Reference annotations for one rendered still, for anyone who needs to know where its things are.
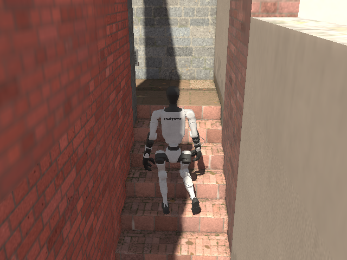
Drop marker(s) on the stairs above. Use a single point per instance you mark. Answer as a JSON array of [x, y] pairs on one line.
[[149, 234]]

